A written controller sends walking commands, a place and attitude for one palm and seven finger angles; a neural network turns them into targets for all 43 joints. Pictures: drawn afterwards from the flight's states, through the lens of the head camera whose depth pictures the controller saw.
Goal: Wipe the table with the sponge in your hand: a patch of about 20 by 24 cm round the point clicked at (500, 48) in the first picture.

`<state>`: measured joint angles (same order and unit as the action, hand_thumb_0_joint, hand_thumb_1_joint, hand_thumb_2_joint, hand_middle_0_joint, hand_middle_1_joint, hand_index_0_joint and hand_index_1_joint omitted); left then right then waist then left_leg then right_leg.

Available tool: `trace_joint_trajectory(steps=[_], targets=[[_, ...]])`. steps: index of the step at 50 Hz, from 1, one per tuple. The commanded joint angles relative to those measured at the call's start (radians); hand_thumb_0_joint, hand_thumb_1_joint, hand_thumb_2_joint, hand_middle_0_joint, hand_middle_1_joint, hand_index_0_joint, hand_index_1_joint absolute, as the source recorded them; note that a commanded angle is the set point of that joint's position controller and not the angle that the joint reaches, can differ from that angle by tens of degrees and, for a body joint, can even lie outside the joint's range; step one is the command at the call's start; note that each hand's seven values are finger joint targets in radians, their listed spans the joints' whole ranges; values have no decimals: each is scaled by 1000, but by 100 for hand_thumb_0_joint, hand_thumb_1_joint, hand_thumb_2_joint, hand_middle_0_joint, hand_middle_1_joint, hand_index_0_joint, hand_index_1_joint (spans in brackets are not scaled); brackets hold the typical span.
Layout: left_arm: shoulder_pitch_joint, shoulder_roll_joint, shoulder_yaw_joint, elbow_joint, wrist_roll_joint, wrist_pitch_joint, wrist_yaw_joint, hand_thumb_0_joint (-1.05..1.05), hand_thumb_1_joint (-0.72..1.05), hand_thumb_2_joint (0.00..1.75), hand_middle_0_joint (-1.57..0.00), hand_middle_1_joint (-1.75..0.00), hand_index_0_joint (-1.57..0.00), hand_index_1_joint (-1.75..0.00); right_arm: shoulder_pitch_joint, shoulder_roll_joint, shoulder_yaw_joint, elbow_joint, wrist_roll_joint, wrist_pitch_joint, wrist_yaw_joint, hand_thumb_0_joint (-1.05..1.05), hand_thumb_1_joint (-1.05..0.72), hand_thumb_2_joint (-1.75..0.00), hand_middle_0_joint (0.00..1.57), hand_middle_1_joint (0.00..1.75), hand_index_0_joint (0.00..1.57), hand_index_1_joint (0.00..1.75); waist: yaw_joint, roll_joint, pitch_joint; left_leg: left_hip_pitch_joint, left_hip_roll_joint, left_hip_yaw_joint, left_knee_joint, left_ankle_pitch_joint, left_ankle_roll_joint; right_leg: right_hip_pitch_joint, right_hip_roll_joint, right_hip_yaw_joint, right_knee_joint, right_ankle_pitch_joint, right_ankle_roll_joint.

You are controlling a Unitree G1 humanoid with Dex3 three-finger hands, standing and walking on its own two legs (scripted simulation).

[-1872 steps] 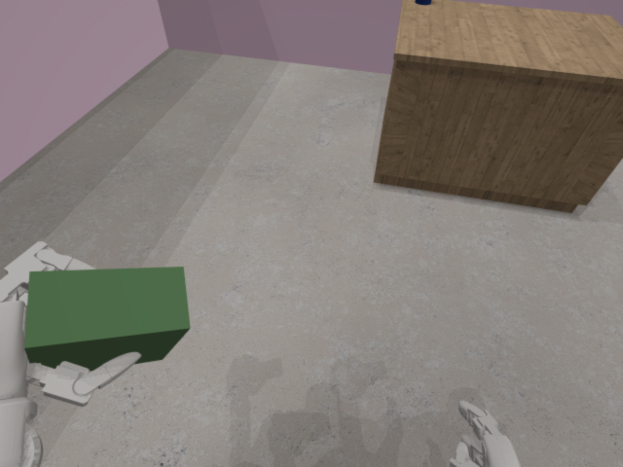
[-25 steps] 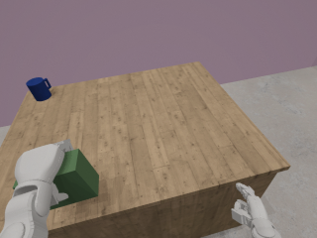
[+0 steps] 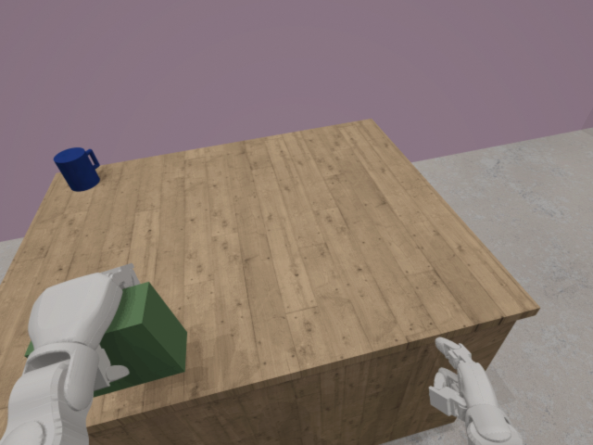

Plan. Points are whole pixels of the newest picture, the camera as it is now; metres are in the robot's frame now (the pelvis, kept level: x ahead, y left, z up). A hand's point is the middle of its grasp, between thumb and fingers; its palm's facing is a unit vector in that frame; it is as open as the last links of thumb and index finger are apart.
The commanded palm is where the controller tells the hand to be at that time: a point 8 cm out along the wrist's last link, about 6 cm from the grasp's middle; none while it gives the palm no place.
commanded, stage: bring the sponge back beside the body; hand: left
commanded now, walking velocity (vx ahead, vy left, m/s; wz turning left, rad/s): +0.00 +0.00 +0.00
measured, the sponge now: (124, 350) +0.19 +0.28 +0.06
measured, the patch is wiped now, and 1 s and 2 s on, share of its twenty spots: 1.00 1.00 1.00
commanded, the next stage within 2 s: step back with the hand held close in 0.06 s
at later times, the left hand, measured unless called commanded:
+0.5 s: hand (123, 293) +0.21 +0.25 +0.16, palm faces +0.31 -0.87 -0.39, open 10.2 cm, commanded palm +0.15 +0.30 +0.17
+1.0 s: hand (75, 336) +0.15 +0.27 +0.15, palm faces +0.42 -0.81 -0.41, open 10.2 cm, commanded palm +0.10 +0.30 +0.17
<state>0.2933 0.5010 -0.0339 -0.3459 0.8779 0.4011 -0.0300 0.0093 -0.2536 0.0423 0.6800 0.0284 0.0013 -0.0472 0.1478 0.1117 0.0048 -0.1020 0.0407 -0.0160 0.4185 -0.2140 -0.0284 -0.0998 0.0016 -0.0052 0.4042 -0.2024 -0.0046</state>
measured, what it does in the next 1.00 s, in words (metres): shifts its weight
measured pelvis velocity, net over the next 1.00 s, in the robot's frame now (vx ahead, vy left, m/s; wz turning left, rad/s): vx -0.06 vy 0.02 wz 0.00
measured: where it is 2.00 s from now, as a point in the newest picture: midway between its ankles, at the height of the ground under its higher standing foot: outside the picture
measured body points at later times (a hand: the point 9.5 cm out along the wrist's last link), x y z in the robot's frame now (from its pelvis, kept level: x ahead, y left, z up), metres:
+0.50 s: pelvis -0.01 +0.02 -0.01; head +0.00 +0.03 +0.44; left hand +0.19 +0.29 +0.18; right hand +0.15 -0.23 -0.09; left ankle +0.02 +0.14 -0.74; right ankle +0.02 -0.12 -0.74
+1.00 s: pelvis -0.06 +0.02 -0.03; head -0.05 +0.04 +0.42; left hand +0.12 +0.31 +0.18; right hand +0.13 -0.21 -0.09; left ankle +0.02 +0.14 -0.74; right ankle +0.02 -0.12 -0.74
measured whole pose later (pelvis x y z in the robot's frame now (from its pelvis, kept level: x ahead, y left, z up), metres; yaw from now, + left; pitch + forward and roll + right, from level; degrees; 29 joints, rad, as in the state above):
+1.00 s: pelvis -0.06 +0.02 -0.03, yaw +0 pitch +1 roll -1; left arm 0.48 0.40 0.38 -0.55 -0.02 -0.17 0.14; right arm 0.20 -0.21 0.02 0.55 0.00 -0.12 -0.09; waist 0.01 -0.01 -0.02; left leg -0.49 0.02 -0.03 0.72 -0.26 0.00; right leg -0.46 -0.01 0.01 0.67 -0.23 0.03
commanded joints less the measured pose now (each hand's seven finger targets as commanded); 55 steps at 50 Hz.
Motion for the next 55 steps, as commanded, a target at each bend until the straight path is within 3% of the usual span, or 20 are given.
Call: trace_joint_trajectory(steps=[1, 3, 9, 10, 11, 12, 13, 16, 18, 22, 28, 31, 34, 37, 38, 42, 44, 49, 51, 55], targets=[[-157, 197, 153, -179, 31, -10, 50, 0, 10, 130, -120, -160, -120, -160, -246, -95, -33, -187, 4, -57, -6, 0, -90, -90, 20, 30, 20, 30, 2, -59, -100, -6, -46, -43, -59, 114, 64, -2, 19, 82, -97, 18, -55], [-210, 241, 184, -235, 33, -19, 57, 0, 10, 130, -120, -160, -120, -160, -263, -98, -32, -189, 6, -59, -8, 0, -90, -90, 20, 30, 20, 30, -4, -18, -108, -2, -45, -46, -67, 88, 62, 1, 22, 107, -99, -8, -59], [-188, 186, 141, -119, 50, 1, 58, 0, 10, 130, -120, -160, -120, -160, -245, -95, -28, -186, 4, -60, -11, 0, -90, -90, 20, 30, 20, 30, -1, -42, -80, -26, -49, -35, -67, 91, 64, -8, 26, 67, -94, -7, -60], [-319, 33, 355, -370, -855, -241, 89, 0, 10, 130, -120, -160, -120, -160, -79, -51, -36, -422, 18, -56, -17, 0, -90, -90, 20, 30, 20, 30, -121, -219, 76, -41, -21, -6, 39, -111, 79, -267, -10, 166, -155, 50, -37], [-123, 136, 405, -163, -856, -324, 105, 0, 10, 130, -120, -160, -120, -160, 7, -63, -7, -317, -19, -60, -17, 0, -90, -90, 20, 30, 20, 30, -108, -350, 8, -51, -32, -12, 78, -126, 82, -251, -31, 110, -131, 31, -37], [-97, 103, 425, -238, -912, -375, 114, 0, 10, 130, -120, -160, -120, -160, 46, -58, -25, -317, -3, -56, -23, 0, -90, -90, 20, 30, 20, 30, -115, -386, -54, -47, -23, -3, 120, -126, 68, -244, -97, 127, -121, 42, -35], [-110, 142, 461, -321, -924, -422, 128, 0, 10, 130, -120, -160, -120, -160, 60, -67, -26, -303, -10, -64, -31, 0, -90, -90, 20, 30, 20, 30, -122, -288, -83, -29, -17, -9, 136, -113, 64, -258, -127, 154, -110, 67, -43], [-10, 86, 458, -449, -955, -509, 154, 0, 10, 130, -120, -160, -120, -160, 69, -93, -40, -299, -21, -83, -46, 0, -90, -90, 20, 30, 20, 30, -125, -14, -195, -65, 37, -41, 99, 23, 65, -189, -143, 102, 34, 213, -35], [88, 106, 507, -459, -959, -533, 167, 0, 10, 130, -120, -160, -120, -160, 75, -103, -51, -303, -21, -91, -47, 0, -90, -90, 20, 30, 20, 30, -119, 68, -179, -146, 59, -76, 65, 85, 66, -159, -107, 61, 88, 214, -15], [182, 62, 510, -416, -956, -564, 169, 0, 10, 130, -120, -160, -120, -160, 93, -94, -71, -303, -10, -95, -42, 0, -90, -90, 20, 30, 20, 30, -127, -42, -208, -195, 83, -99, 96, 202, 67, -161, -90, 32, 137, 250, 5], [167, 70, 512, -468, -944, -597, 173, 0, 10, 130, -120, -160, -120, -160, 78, -109, -80, -302, -15, -129, -45, 0, -90, -90, 20, 30, 20, 30, -129, 55, -164, -267, 120, -162, 8, 122, 87, -188, -35, 1, 195, 23, 20], [181, 44, 498, -456, -933, -609, 179, 0, 10, 130, -120, -160, -120, -160, 97, -116, -80, -291, -20, -149, -42, 0, -90, -90, 20, 30, 20, 30, -131, 33, -149, -336, 124, -162, 16, -16, 94, -171, -28, 5, 196, -7, 18], [174, 62, 516, -457, -927, -624, 187, 0, 10, 130, -120, -160, -120, -160, 107, -110, -82, -280, -21, -155, -48, 0, -90, -90, 20, 30, 20, 30, -142, -48, -150, -376, 79, -122, 89, -172, 79, -181, -88, 57, 147, 95, -7], [171, 73, 519, -441, -931, -630, 194, 0, 10, 130, -120, -160, -120, -160, 122, -96, -84, -268, -24, -151, -47, 0, -90, -90, 20, 30, 20, 30, -159, -188, -139, -327, 18, -74, 246, -276, 49, -333, -191, 181, 27, -20, -57], [149, 90, 530, -470, -929, -633, 197, 0, 10, 130, -120, -160, -120, -160, 124, -103, -89, -260, -25, -149, -49, 0, -90, -90, 20, 30, 20, 30, -166, -157, -149, -282, 20, -77, 267, -249, 43, -362, -206, 188, 22, -16, -74], [157, 67, 534, -449, -930, -634, 203, 0, 10, 130, -120, -160, -120, -160, 112, -104, -86, -277, -21, -149, -52, 0, -90, -90, 20, 30, 20, 30, -157, -87, -160, -331, 66, -132, 122, -275, 68, -327, -114, 88, 125, -43, -18], [155, 48, 528, -431, -925, -634, 201, 0, 10, 130, -120, -160, -120, -160, 108, -112, -86, -279, -20, -155, -55, 0, -90, -90, 20, 30, 20, 30, -155, 34, -136, -387, 105, -183, 18, -349, 89, -293, -52, 30, 198, -80, 7], [70, 10, 487, -423, -902, -633, 191, 0, 10, 130, -120, -160, -120, -160, 97, -114, -82, -282, -25, -174, -50, 0, -90, -90, 20, 30, 20, 30, -149, 70, -118, -503, 160, -214, -43, -366, 118, -176, 1, 11, 312, -63, 30], [49, 7, 475, -408, -900, -630, 188, 0, 10, 130, -120, -160, -120, -160, 94, -109, -80, -283, -27, -174, -44, 0, -90, -90, 20, 30, 20, 30, -147, -15, -92, -532, 129, -165, 40, -380, 109, -189, -30, 46, 245, -27, 19], [45, 45, 477, -462, -907, -635, 197, 0, 10, 130, -120, -160, -120, -160, 108, -87, -80, -263, -37, -159, -37, 0, -90, -90, 20, 30, 20, 30, -162, -195, -127, -364, 10, -62, 311, -295, 41, -375, -217, 253, 6, -42, -77]])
